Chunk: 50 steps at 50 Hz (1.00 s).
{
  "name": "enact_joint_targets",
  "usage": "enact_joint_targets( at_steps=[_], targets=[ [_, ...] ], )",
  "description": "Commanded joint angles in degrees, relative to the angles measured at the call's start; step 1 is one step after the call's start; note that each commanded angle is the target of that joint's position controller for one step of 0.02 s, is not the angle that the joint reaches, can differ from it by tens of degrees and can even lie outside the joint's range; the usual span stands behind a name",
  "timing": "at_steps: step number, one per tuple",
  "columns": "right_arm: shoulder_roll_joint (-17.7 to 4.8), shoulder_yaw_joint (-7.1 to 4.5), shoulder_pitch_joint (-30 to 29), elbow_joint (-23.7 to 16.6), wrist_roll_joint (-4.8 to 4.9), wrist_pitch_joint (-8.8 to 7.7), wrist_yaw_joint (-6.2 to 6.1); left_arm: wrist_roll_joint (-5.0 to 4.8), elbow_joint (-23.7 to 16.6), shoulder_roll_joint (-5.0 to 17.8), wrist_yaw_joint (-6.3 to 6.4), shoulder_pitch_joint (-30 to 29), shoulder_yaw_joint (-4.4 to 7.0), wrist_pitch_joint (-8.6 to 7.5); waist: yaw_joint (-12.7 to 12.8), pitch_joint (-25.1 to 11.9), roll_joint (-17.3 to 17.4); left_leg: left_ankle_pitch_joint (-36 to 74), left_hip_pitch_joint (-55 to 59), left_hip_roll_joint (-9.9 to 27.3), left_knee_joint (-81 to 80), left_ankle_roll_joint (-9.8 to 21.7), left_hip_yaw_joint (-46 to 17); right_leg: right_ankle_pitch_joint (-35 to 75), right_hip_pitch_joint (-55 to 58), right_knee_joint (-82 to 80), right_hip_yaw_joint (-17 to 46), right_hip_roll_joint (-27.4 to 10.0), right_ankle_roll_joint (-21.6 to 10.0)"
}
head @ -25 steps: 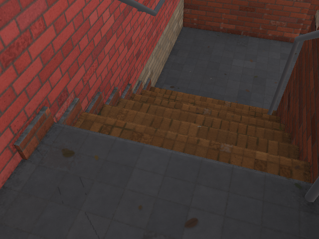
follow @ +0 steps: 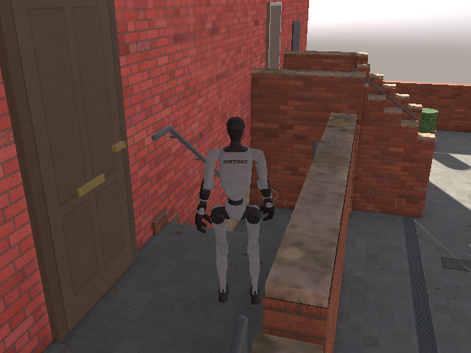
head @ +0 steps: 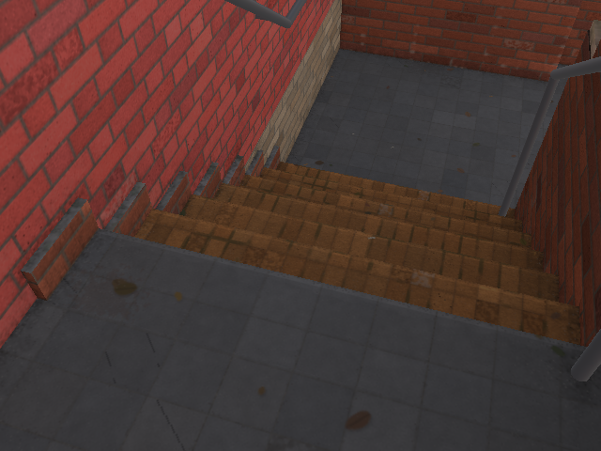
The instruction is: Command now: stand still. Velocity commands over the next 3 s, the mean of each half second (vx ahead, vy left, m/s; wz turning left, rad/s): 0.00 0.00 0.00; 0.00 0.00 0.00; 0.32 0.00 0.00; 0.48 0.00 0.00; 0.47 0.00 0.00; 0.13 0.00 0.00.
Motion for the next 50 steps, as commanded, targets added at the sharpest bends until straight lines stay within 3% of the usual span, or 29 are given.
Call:
enact_joint_targets(
  at_steps=[1,8,9,20,22,44,45,48,50],
  targets=[
    [-5.2,-1.16,-0.5,-2.6,0.07,-0.80,-0.06,0.00,-0.4,5.1,0.20,2.0,0.68,-0.37,-0.1,-1.1,-0.1,9.9,1.3,4.8,-6.0,0.9,-5.4,5.7,-2.4,-4.4,1.4,-1.1,-0.6],
    [-5.4,-1.08,-0.1,-1.0,0.14,-0.85,0.05,-0.02,1.0,5.1,0.28,2.5,0.45,-0.33,0.0,-1.1,-0.1,11.2,1.5,4.9,-6.3,1.2,-5.4,6.2,-2.1,-4.4,1.4,-1.2,-0.4],
    [-5.3,-1.03,0.2,-0.5,-0.16,-0.89,-0.01,-0.42,1.1,5.3,0.31,1.8,0.55,-0.19,0.0,-0.7,-0.9,12.0,1.4,4.8,-6.6,1.1,-5.4,7.2,-2.0,-4.7,1.5,-1.1,-0.4],
    [-5.8,-0.88,0.7,1.9,0.04,-0.87,-0.07,-0.23,2.8,5.1,0.43,2.5,0.27,0.05,0.2,-0.9,-0.2,12.2,1.9,4.9,-7.6,1.3,-5.5,6.8,-1.4,-5.1,1.3,-1.2,0.0],
    [-5.8,-0.84,1.0,2.6,0.52,-0.41,-0.45,-0.09,2.3,5.5,0.28,1.9,0.34,0.19,0.7,-0.8,-0.3,13.8,2.1,5.1,-8.2,1.6,-5.3,8.7,-0.7,-6.3,1.4,-1.6,-0.1],
    [-6.3,-0.58,2.4,5.4,0.50,-0.12,-0.92,0.11,2.2,4.9,0.35,3.6,0.22,-0.14,0.5,-1.0,-0.3,11.1,2.9,5.3,-10.7,2.4,-6.0,8.5,-0.8,-7.2,1.0,-1.8,0.7],
    [-6.2,-0.44,2.3,5.4,0.08,-0.21,-0.85,-0.15,2.0,4.5,0.20,4.3,0.03,-0.18,0.7,-1.4,-0.9,9.4,2.9,5.2,-10.7,2.5,-6.1,7.6,-0.4,-7.2,0.8,-1.7,0.7],
    [-6.3,-0.33,2.0,5.5,0.18,-0.26,-0.78,-0.08,1.7,4.4,0.16,4.6,-0.02,-0.24,0.6,-0.1,-0.7,7.7,1.7,5.1,-11.3,2.7,-6.3,7.2,-0.8,-7.1,0.8,-1.7,0.8],
    [-7.1,-0.62,3.6,6.2,0.46,-0.11,-0.90,-0.40,1.9,3.7,0.32,5.7,-0.06,-0.17,0.0,-0.6,1.0,-10.1,1.5,5.0,-13.6,3.7,-7.3,-1.9,-2.0,-3.6,-2.1,0.5,0.4]
  ],
)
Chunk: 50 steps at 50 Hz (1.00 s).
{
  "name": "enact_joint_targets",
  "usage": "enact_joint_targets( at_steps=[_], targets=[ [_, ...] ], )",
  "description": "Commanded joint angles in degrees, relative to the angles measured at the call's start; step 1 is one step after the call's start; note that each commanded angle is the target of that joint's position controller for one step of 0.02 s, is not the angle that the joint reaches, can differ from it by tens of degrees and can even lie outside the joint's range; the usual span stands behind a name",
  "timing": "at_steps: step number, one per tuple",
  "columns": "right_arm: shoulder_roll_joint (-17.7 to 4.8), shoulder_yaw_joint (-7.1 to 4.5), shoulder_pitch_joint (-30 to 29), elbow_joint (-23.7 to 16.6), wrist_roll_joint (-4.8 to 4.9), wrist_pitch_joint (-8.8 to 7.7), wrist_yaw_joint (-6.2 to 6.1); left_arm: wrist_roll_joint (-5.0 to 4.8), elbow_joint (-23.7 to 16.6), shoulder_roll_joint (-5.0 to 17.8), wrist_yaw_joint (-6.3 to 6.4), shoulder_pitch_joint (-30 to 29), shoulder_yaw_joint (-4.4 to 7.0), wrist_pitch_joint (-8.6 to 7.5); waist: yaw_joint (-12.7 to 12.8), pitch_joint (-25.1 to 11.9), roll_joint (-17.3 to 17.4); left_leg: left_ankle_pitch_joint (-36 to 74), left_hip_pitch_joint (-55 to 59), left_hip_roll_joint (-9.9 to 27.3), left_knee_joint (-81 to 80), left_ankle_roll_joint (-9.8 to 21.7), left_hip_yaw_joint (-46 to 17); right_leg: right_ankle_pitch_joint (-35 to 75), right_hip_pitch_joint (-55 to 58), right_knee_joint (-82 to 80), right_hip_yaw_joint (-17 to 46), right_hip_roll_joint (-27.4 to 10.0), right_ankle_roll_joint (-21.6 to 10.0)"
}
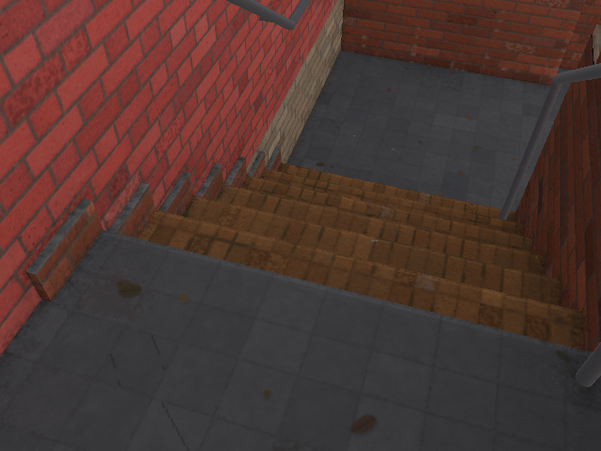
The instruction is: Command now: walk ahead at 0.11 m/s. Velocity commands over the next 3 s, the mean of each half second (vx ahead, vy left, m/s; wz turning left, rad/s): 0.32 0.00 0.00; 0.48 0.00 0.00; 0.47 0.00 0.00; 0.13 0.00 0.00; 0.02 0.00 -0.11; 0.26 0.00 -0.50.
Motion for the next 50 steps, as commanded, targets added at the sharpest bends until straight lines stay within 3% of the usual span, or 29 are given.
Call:
enact_joint_targets(
  at_steps=[1,3,5,9,12,14,16,17,18,19,20,21,22,23,26,27,28,30,32,35,40,43,44,45,46,47,48,49,50],
  targets=[
    [-8.1,-1.88,3.5,-1.5,0.66,-0.35,-0.29,-0.45,-1.4,4.1,0.26,2.7,0.65,-0.39,-1.4,1.4,4.2,-24.3,-0.6,8.7,-11.0,3.9,-11.9,-9.3,-6.9,5.3,-5.1,3.7,-1.7],
    [-10.2,-2.57,8.5,-1.2,1.24,-1.09,-0.10,-0.89,-3.9,3.7,-0.10,-1.0,0.51,-1.77,-3.6,4.5,9.0,-37.9,-0.5,18.2,-19.1,9.8,-27.2,-12.0,-15.2,16.5,-4.5,2.8,-3.2],
    [-10.4,-2.74,8.9,-2.0,0.29,-3.26,0.07,-2.11,-5.8,6.0,-0.78,-4.2,1.50,-3.39,-3.9,7.2,8.2,-30.8,3.3,24.2,-22.3,13.8,-35.6,-16.2,-26.3,31.7,1.0,-0.9,-5.1],
    [-8.5,-2.63,7.0,-3.4,1.58,-4.91,0.17,-1.77,-5.8,6.5,-1.68,-3.7,2.89,-4.62,-1.8,3.3,2.7,-11.6,10.3,19.0,-19.7,9.2,-21.5,-7.0,-31.2,28.2,1.3,-4.2,-5.1],
    [-11.1,-3.56,8.2,-3.7,1.33,-4.56,0.42,-1.32,-5.5,3.3,-1.68,-4.6,2.09,-4.54,-2.2,1.2,4.5,-9.4,1.9,14.9,-18.3,8.3,-13.6,-3.5,-19.4,17.2,-3.7,-1.1,-2.8],
    [-12.4,-4.01,7.2,-4.2,2.28,-4.41,0.87,-1.39,-4.6,3.7,-1.69,-2.3,2.01,-4.64,-0.6,1.5,6.0,-12.1,-5.7,14.3,-16.4,8.2,-12.2,2.4,-9.7,10.4,-6.6,0.9,-2.4],
    [-10.3,-3.44,6.9,-4.6,2.12,-4.43,1.42,-1.35,-2.0,4.8,-1.58,4.5,2.65,-4.46,2.7,0.7,4.9,-14.7,-13.3,12.9,-11.1,7.1,-11.2,3.7,1.7,8.7,-9.1,3.3,-2.3],
    [-7.1,-2.54,6.4,-5.1,1.58,-4.41,1.40,-1.61,0.2,5.8,-1.32,11.1,3.36,-4.46,5.3,0.2,4.6,-13.4,-16.7,10.8,-5.3,5.7,-9.3,1.6,7.8,7.5,-8.9,3.6,-2.9],
    [-3.6,-1.29,4.8,-5.9,0.92,-4.71,1.71,-1.36,1.5,8.9,-1.38,18.3,4.46,-4.95,8.5,-1.3,-2.5,-7.6,-21.1,6.6,12.6,2.5,-3.6,-1.8,14.2,2.8,0.9,-3.1,-5.0],
    [0.3,0.01,5.2,-7.5,-1.36,-5.09,2.31,-0.47,0.8,14.1,-1.85,21.8,4.59,-4.94,6.0,-4.0,-16.1,-18.9,-28.2,3.3,36.1,-1.2,1.1,1.0,15.7,-1.6,20.2,-14.8,-9.6],
    [-1.4,-0.96,11.2,-7.3,1.32,-5.93,1.93,1.13,0.0,17.5,-3.03,20.4,5.40,-6.01,3.0,-5.7,-19.1,-18.8,-35.6,2.0,46.6,0.4,-5.7,-17.1,14.4,-13.0,44.1,-23.6,-18.8],
    [-6.6,-1.70,7.2,-8.5,2.80,-6.39,1.60,0.50,-2.4,14.0,-4.01,13.4,4.38,-6.52,1.8,0.5,-10.0,-14.0,-41.5,7.1,51.9,1.7,-6.8,-29.7,9.7,-14.1,41.7,-22.7,-18.7],
    [-8.3,-2.03,3.4,-9.7,2.69,-6.46,1.57,0.15,-3.9,10.5,-4.55,8.5,3.35,-6.50,1.4,3.8,-7.3,-8.0,-43.0,9.3,52.1,2.7,-5.6,-28.4,5.7,-14.4,34.8,-20.0,-16.5],
    [-7.6,-2.15,2.8,-9.3,1.94,-6.22,1.25,0.36,-4.6,9.1,-4.86,5.8,2.54,-6.21,0.2,4.1,-5.0,-3.1,-40.9,11.3,50.1,2.4,-4.8,-21.6,2.7,-15.1,28.2,-16.8,-14.6],
    [-6.6,-2.36,1.7,-9.1,1.50,-5.33,1.16,0.51,-3.5,6.7,-3.87,8.0,1.81,-5.65,0.0,4.4,-7.2,5.5,-35.3,13.9,41.0,-0.1,-2.2,-1.3,0.6,-17.0,13.7,-10.2,-11.7],
    [3.4,0.82,0.0,-7.7,-6.22,-6.11,4.38,6.23,-6.9,1.7,-3.86,10.9,0.44,-7.51,3.4,4.6,-4.0,12.9,-37.1,10.5,41.8,2.1,-3.8,4.0,-0.3,-16.0,10.8,-9.1,-16.4],
    [1.9,0.38,-0.9,-7.6,-6.28,-6.23,5.72,6.84,-5.5,2.7,-4.45,14.0,0.36,-8.00,2.9,4.2,-3.4,15.2,-39.3,10.4,37.1,2.8,-3.8,9.3,2.3,-16.3,8.8,-9.4,-17.3],
    [-2.4,-0.61,-5.7,-8.9,-4.87,-6.10,6.55,5.78,-6.9,3.5,-5.69,15.7,-0.31,-7.88,2.7,1.7,-5.2,19.4,-37.7,10.0,28.2,2.0,-0.8,18.4,3.5,-16.7,4.9,-8.3,-18.0],
    [-1.6,0.08,-9.8,-10.1,-4.29,-5.43,6.62,4.86,-6.6,4.4,-6.23,18.8,-0.78,-6.74,3.2,1.2,-5.0,22.3,-36.0,10.0,21.8,-0.5,0.8,27.5,4.8,-17.4,2.9,-9.3,-18.8],
    [-1.0,0.62,-13.9,-11.8,-3.83,-4.28,6.87,4.80,-5.1,4.4,-6.21,23.6,-1.34,-6.07,3.7,2.4,-4.5,24.5,-35.2,9.2,15.4,-1.2,1.8,32.2,8.6,-17.5,1.0,-10.1,-17.8],
    [-2.9,-0.33,-20.0,-14.4,-3.62,-3.16,6.62,4.26,-4.1,6.0,-6.52,21.9,-1.01,-6.09,1.5,3.2,-4.5,16.3,-30.7,6.8,10.2,1.0,1.9,34.3,13.9,-16.3,0.3,-12.4,-15.8],
    [-4.8,-1.27,-21.1,-14.4,-3.17,-3.32,5.69,4.21,-3.8,9.1,-6.47,21.9,1.00,-5.38,-1.1,-0.1,-6.2,10.1,-20.0,3.2,7.4,2.9,6.3,57.0,16.5,-9.6,-2.0,-12.5,-13.4],
    [-6.3,-1.96,-17.7,-12.8,-2.19,-3.75,5.30,4.26,-3.7,9.9,-6.26,22.0,1.55,-5.25,-3.1,-3.3,-5.6,14.5,-10.5,2.2,6.4,3.9,6.9,62.4,14.3,-4.4,-3.4,-10.6,-11.0],
    [-8.7,-2.85,-8.8,-9.9,-1.57,-4.08,4.66,4.73,-4.2,9.3,-6.17,22.9,1.65,-5.36,-5.2,-10.8,-4.5,20.3,5.8,3.4,11.5,6.5,4.7,57.7,8.0,5.5,-4.2,-7.6,-8.3],
    [-11.1,-3.02,2.0,-6.8,-1.93,-4.38,4.62,5.80,-4.2,4.3,-5.78,34.0,0.27,-5.58,-3.2,-24.5,5.4,34.2,34.7,13.0,14.3,16.8,-7.6,35.8,-9.2,21.9,-3.3,-1.4,-4.1],
    [-11.8,-3.01,17.5,-1.9,-2.69,-4.34,4.11,5.61,-6.0,0.4,-7.35,32.8,-1.39,-5.81,-8.5,-32.2,13.1,36.0,49.6,28.2,3.2,26.9,-33.1,-18.0,-24.4,43.8,-1.7,8.0,-0.8],
    [-10.9,-3.78,23.8,2.4,-4.83,-5.45,3.56,2.16,-10.4,4.2,-7.78,16.8,0.76,-5.10,-12.7,-19.6,3.8,27.2,38.2,26.4,-2.5,18.9,-33.0,-18.0,-32.1,55.9,5.2,5.1,-2.9],
    [-11.5,-4.27,13.3,0.6,-3.84,-6.55,3.02,1.59,-12.8,4.1,-7.03,9.3,0.99,-5.21,-9.5,-6.6,0.2,23.9,20.9,26.1,-5.3,15.2,-26.1,-14.3,-33.6,54.7,5.5,-0.3,-4.2],
    [-8.4,-3.61,6.7,-0.2,-3.52,-6.38,2.52,3.01,-13.5,3.8,-5.69,8.4,0.88,-5.07,-6.4,-4.3,0.0,27.5,10.8,24.0,-7.5,14.8,-20.9,-11.6,-29.1,50.6,5.4,-2.9,-4.9]
  ],
)
Over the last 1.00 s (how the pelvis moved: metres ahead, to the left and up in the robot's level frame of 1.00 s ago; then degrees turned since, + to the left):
0.00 0.02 0.00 0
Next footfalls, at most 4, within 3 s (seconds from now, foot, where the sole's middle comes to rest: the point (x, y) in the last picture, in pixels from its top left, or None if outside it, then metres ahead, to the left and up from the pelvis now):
0.36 right None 0.15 -0.18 -0.78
0.90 left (299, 449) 0.52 0.04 -0.78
1.40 right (394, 353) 0.75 -0.19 -0.78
1.80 left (314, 339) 0.79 0.01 -0.78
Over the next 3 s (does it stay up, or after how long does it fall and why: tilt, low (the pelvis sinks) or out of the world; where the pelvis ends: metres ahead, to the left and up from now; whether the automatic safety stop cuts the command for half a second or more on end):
stays up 0.78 -0.18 -0.02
